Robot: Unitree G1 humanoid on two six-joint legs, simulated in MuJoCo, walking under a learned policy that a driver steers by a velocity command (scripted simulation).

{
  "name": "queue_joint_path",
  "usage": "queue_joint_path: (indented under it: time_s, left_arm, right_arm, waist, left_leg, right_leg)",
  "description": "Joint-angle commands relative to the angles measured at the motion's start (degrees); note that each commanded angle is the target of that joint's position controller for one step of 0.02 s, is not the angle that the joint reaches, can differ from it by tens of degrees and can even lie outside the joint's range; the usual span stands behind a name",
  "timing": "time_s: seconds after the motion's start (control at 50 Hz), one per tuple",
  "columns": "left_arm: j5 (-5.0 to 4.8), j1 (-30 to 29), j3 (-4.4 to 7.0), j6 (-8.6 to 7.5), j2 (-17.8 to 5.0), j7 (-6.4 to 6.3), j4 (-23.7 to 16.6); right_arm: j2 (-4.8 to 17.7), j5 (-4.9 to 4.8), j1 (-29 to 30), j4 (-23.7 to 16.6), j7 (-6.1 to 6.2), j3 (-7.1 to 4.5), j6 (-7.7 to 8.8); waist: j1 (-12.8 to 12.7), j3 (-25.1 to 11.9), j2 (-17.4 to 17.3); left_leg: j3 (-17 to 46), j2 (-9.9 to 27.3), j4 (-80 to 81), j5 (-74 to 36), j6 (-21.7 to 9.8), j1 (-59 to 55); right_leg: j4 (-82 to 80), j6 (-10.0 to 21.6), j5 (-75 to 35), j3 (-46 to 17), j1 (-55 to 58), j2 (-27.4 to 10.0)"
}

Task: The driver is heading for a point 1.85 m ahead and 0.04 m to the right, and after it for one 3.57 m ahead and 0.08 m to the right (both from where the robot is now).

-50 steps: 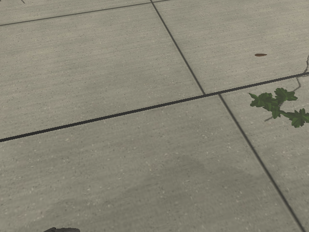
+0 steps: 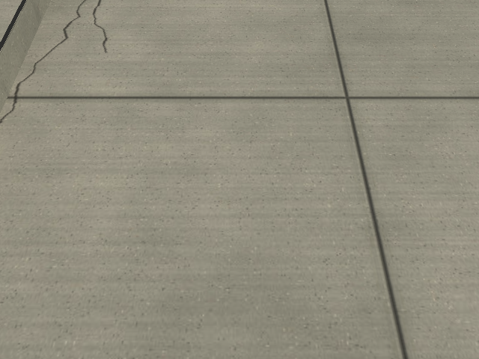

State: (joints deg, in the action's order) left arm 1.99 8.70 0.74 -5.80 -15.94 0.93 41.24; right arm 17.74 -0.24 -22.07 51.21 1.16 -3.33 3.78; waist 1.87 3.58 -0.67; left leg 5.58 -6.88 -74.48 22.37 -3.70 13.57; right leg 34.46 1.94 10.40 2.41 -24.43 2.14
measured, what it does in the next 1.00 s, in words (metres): goes down: left foot 0.16 m lower, then right foot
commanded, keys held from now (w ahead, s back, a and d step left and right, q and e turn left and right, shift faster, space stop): shift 1.00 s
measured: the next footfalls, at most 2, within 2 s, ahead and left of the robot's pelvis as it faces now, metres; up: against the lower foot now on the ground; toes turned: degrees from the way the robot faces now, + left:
left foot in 0.46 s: +0.45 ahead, +0.12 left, -0.16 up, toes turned +3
right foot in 0.78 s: +0.46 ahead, -0.10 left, -0.16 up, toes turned +1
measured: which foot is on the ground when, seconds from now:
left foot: up 0.00-0.44, down 0.46-1.00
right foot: down 0.00-0.44, up 0.46-0.76, down 0.78-1.00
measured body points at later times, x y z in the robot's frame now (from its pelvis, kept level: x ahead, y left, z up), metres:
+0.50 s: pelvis +0.32 +0.04 -0.14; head +0.33 +0.05 +0.31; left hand +0.25 +0.29 -0.28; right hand +0.48 -0.19 -0.25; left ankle +0.41 +0.11 -0.88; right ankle +0.12 -0.10 -0.65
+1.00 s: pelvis +0.38 +0.01 -0.14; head +0.37 -0.01 +0.31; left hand +0.43 +0.24 -0.29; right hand +0.37 -0.21 -0.31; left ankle +0.41 +0.11 -0.88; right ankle +0.42 -0.10 -0.88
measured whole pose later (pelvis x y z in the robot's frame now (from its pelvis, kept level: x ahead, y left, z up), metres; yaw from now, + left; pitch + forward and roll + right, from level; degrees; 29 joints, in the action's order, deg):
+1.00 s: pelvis +0.38 +0.01 -0.14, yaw +1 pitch -1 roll +0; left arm 0.3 15.4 0.3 -0.5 -9.1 -0.7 57.3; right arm 9.0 1.5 -22.1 59.0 -0.1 -0.2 0.5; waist 1.6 -1.2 -1.3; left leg -2.6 -0.6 -26.2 11.4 -1.1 13.9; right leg 27.1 1.3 11.8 0.8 -14.6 0.8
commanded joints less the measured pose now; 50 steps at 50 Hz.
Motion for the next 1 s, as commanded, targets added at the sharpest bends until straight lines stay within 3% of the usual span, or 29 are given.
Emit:
queue_joint_path:
  time_s: [0.02, 0.06, 0.1, 0.14, 0.16, 0.18, 0.22, 0.24, 0.28, 0.32, 0.36, 0.4, 0.44, 0.46, 0.48, 0.5, 0.52, 0.54, 0.56, 0.58, 0.6, 0.64, 0.68, 0.74, 0.78, 0.8, 0.82, 0.86, 1.0]
  left_arm:
    - [-1.10, 13.8, 1.49, -1.13, -3.7, 0.11, 2.2]
    - [-2.11, 15.4, 1.80, -1.67, -5.0, 0.59, 4.4]
    - [-1.74, 14.0, 1.77, -1.21, -6.2, 0.36, 4.9]
    - [-1.39, 13.8, 1.64, -0.54, -6.6, 0.32, 5.9]
    - [-1.28, 14.4, 1.45, -0.54, -6.2, 0.50, 6.8]
    - [-1.58, 20.1, 1.29, -1.18, -5.3, -0.15, 8.7]
    - [-1.76, 25.0, 1.58, -1.27, -6.7, -1.95, 10.3]
    - [-1.62, 22.1, 2.20, -1.46, -8.4, -2.82, 9.7]
    - [-1.78, 19.4, 1.15, -1.50, -6.2, -3.07, 9.6]
    - [-1.67, 19.3, 0.83, -1.01, -5.1, -2.86, 9.9]
    - [-0.45, 22.1, 0.79, 0.13, -3.8, -3.06, 11.2]
    - [0.74, 24.8, 0.33, 2.67, -1.5, -4.05, 12.9]
    - [-0.81, 25.1, 0.82, 4.11, -2.8, -3.94, 13.7]
    - [-2.52, 28.8, 1.61, 4.43, -1.6, -3.72, 14.5]
    - [-6.03, 35.4, 1.47, 4.75, 0.3, -4.98, 13.8]
    - [-5.10, 31.3, 0.70, 4.61, -1.2, -5.62, 12.4]
    - [-1.93, 24.7, 0.66, 4.99, -2.2, -5.34, 12.2]
    - [-0.61, 21.5, -0.23, 6.06, -0.2, -4.81, 10.5]
    - [1.51, 17.3, 0.41, 7.15, -2.0, -4.24, 10.7]
    - [1.85, 14.0, 1.36, 7.81, -4.1, -3.64, 10.3]
    - [1.35, 15.1, 1.31, 8.40, -2.8, -3.31, 11.4]
    - [0.22, 14.9, -0.04, 7.97, 2.1, -2.05, 11.4]
    - [-0.95, 14.3, -0.82, 7.35, 4.0, -1.87, 12.9]
    - [-0.70, 11.7, -0.43, 7.28, 2.3, -2.10, 12.8]
    - [0.39, 11.0, -0.26, 6.51, 1.2, -2.05, 13.0]
    - [1.01, 12.3, -0.08, 5.67, -0.7, -2.18, 12.9]
    - [0.00, 9.6, 0.43, 5.70, -3.4, -2.35, 12.9]
    - [-1.32, 5.1, -0.11, 5.55, 0.5, -1.81, 12.6]
    - [-1.72, 8.3, 0.88, 4.65, 1.6, -1.69, 14.8]
  right_arm:
    - [3.6, 1.82, 4.1, -6.3, -0.29, -0.45, -0.24]
    - [1.7, 2.67, -1.0, -4.8, -0.80, -0.50, -2.22]
    - [0.8, 3.36, 0.6, -5.1, -1.46, -0.19, -3.38]
    - [-2.0, 2.84, 0.4, -4.6, -2.20, 1.16, -4.03]
    - [-1.2, 2.82, -1.1, -3.1, -2.36, 0.85, -4.32]
    - [1.9, 2.36, 9.7, -6.8, -2.21, -0.27, -3.62]
    - [3.0, 3.16, 22.2, -10.6, -1.97, -0.17, -1.63]
    - [2.7, 2.79, 24.2, -12.2, -2.22, 0.15, -0.70]
    - [-0.3, 1.80, 21.7, -10.6, -3.30, 0.91, -0.15]
    - [-0.5, 1.21, 20.6, -9.2, -3.69, 1.08, -0.91]
    - [-0.4, 1.07, 20.9, -8.1, -3.42, 1.21, -0.88]
    - [-1.3, 1.03, 13.5, -3.9, -3.04, 1.29, -0.70]
    - [1.4, 3.49, -5.3, 4.4, -1.98, -0.30, -0.37]
    - [5.0, 3.64, -10.3, 6.7, -2.36, -1.13, -0.22]
    - [7.7, 3.08, -14.3, 6.7, -2.99, -1.38, 0.10]
    - [6.2, 0.66, -12.9, 5.0, -3.05, -1.23, -0.40]
    - [3.1, -0.45, -5.8, 2.5, -1.80, -0.17, -0.35]
    - [3.0, 0.07, 4.8, 0.3, 0.49, -0.13, -0.49]
    - [-0.7, 0.29, 7.3, -0.9, 1.12, 1.33, -0.35]
    - [-0.6, 1.68, 7.7, -0.6, 0.79, 2.06, 0.44]
    - [-0.6, 2.75, 7.3, 0.2, 0.55, 2.31, 0.79]
    - [-0.7, 1.74, 6.7, 2.1, 0.08, 2.51, 1.07]
    - [-1.1, 1.58, 4.1, 2.9, -0.52, 2.56, 0.77]
    - [-0.9, 1.13, 1.7, 3.4, -1.11, 2.39, -0.78]
    - [-1.8, 1.98, 0.2, 3.3, -0.91, 2.56, -2.04]
    - [-3.7, 2.19, -1.4, 3.0, -1.00, 2.95, -2.17]
    - [-6.3, 0.89, -7.3, 3.7, -1.19, 3.27, -2.50]
    - [-4.5, 1.18, -3.8, 5.1, -1.22, 2.53, -3.65]
    - [-5.1, 1.75, -4.6, 7.9, -0.91, 2.32, -2.79]
  waist:
    - [-4.6, -5.5, 2.5]
    - [-0.8, -6.5, 4.0]
    - [0.3, -5.6, 4.0]
    - [1.2, -8.6, 5.8]
    - [1.5, -9.8, 7.3]
    - [-2.7, -5.2, 7.5]
    - [-7.0, -1.0, 4.7]
    - [-5.4, 0.3, 3.3]
    - [-4.1, -2.8, 2.9]
    - [-4.2, -0.6, 3.2]
    - [-6.6, 3.2, 3.1]
    - [-5.4, 2.0, 0.1]
    - [1.2, -4.3, -5.4]
    - [1.4, -8.4, -12.8]
    - [-1.1, -18.5, -13.1]
    - [1.6, -24.0, -7.2]
    - [0.7, -17.5, -0.5]
    - [-3.2, -16.8, -5.9]
    - [-4.0, -11.3, -0.2]
    - [-3.9, -6.2, 0.6]
    - [-5.5, -5.2, -1.0]
    - [-7.0, -5.3, -3.9]
    - [-4.7, -8.6, -10.5]
    - [-3.8, -7.4, -7.4]
    - [-3.7, -3.3, -2.1]
    - [-3.1, -3.0, 3.1]
    - [0.9, -2.3, 11.4]
    - [0.4, 2.1, 8.4]
    - [-0.6, 0.3, 2.7]
  left_leg:
    - [2.8, 4.9, 0.2, -0.3, 1.6, 21.5]
    - [3.4, 4.9, 8.5, -1.3, 1.7, 17.7]
    - [0.7, 4.4, 15.1, -4.4, 1.9, 17.3]
    - [-5.6, 4.0, 18.6, -16.5, 1.2, 9.2]
    - [-5.7, 4.9, 15.9, -23.2, -0.3, 6.9]
    - [-2.7, 6.1, 18.3, -28.0, -1.2, 22.2]
    - [-2.7, 6.9, 27.0, -26.3, -0.8, 35.9]
    - [-2.3, 7.8, 37.6, -36.7, 0.0, 30.5]
    - [-3.6, 8.0, 41.3, -55.3, -0.5, 13.7]
    - [-3.8, 8.0, 43.2, -56.5, -0.3, 8.1]
    - [-4.1, 8.9, 50.5, -54.8, 0.9, 9.0]
    - [-4.7, 10.3, 61.0, -61.1, 1.2, 4.0]
    - [-10.3, 10.3, 65.5, -68.1, 1.9, -18.4]
    - [-4.1, 18.7, 55.5, -93.1, 0.0, -31.6]
    - [7.0, 32.7, 33.6, -124.5, -8.7, -49.4]
    - [11.2, 36.6, 34.7, -118.3, -13.3, -49.5]
    - [10.1, 35.0, 42.5, -84.6, -16.5, -35.7]
    - [16.4, 37.5, 50.4, -50.8, -20.5, -21.4]
    - [14.4, 34.5, 55.0, -48.6, -19.7, -6.9]
    - [10.0, 30.4, 57.2, -49.2, -17.4, 4.6]
    - [6.1, 27.4, 56.9, -55.1, -15.8, 11.0]
    - [-3.0, 18.5, 57.4, -49.1, -10.1, 13.5]
    - [-4.3, 16.3, 56.3, -47.8, -8.3, 9.4]
    - [0.0, 18.0, 56.3, -22.1, -7.0, 11.7]
    - [2.1, 16.6, 55.2, -4.9, -3.1, 17.2]
    - [0.9, 14.0, 51.5, 0.8, 0.0, 19.4]
    - [-4.0, 8.8, 50.5, -1.1, 1.2, 14.4]
    - [-3.9, 8.7, 49.6, -9.0, 2.5, -1.1]
    - [-1.8, 11.0, 52.2, -9.6, 2.6, -0.7]
  right_leg:
    - [-11.5, 13.6, -49.0, -20.9, 23.1, -18.2]
    - [-13.4, 12.5, -50.5, -16.7, 19.6, -16.8]
    - [-13.7, 12.3, -55.8, -12.5, 16.3, -15.5]
    - [-12.8, 10.1, -60.2, -4.1, 10.5, -11.4]
    - [-11.4, 9.2, -57.5, -3.8, 9.6, -12.0]
    - [-12.7, 8.8, -44.4, -7.0, 18.2, -11.5]
    - [-12.2, 8.1, -34.0, -9.5, 29.5, -11.0]
    - [-10.3, 7.3, -23.2, -8.4, 23.5, -9.7]
    - [-6.6, 6.7, -8.9, -7.0, 11.4, -9.0]
    - [-2.0, 6.3, -3.4, -6.7, 6.0, -8.5]
    - [4.0, 5.9, -1.0, -7.4, 9.9, -7.4]
    - [18.1, 5.5, 4.4, -5.7, 14.7, -5.0]
    - [42.7, 4.5, 6.3, -2.1, 7.5, -1.4]
    - [63.2, 2.7, 42.7, 1.0, -5.3, 4.7]
    - [82.9, -0.2, 53.4, -2.8, -22.1, 6.3]
    - [85.3, -0.1, 47.2, -6.7, -30.0, 3.2]
    - [75.9, 0.0, 33.5, -9.0, -30.4, -0.7]
    - [70.0, -1.0, 27.8, -7.5, -25.4, -4.6]
    - [66.5, -1.4, 25.9, -5.8, -18.0, -4.8]
    - [52.8, -1.7, 13.7, -9.2, -10.7, -4.4]
    - [48.4, -1.6, 11.2, -8.2, -4.1, -3.8]
    - [23.0, -2.5, 1.4, -5.3, 4.1, -4.7]
    - [12.6, -2.5, 0.6, -2.6, 10.6, -2.4]
    - [4.1, -1.6, -0.2, -2.0, 15.8, -2.3]
    - [-6.5, -0.5, 0.9, -4.3, 20.3, -4.7]
    - [-11.0, 0.3, -2.3, -12.2, 23.0, -12.1]
    - [-15.1, 3.9, 1.8, -18.4, 15.5, -17.9]
    - [-21.1, 1.9, 21.6, -16.8, -2.3, -13.1]
    - [-17.5, 0.3, 10.9, -11.4, 4.8, -8.9]
Over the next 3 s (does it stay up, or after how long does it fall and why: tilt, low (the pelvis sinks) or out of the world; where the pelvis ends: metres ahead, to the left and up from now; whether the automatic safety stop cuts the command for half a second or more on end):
stays up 0.43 0.01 -0.14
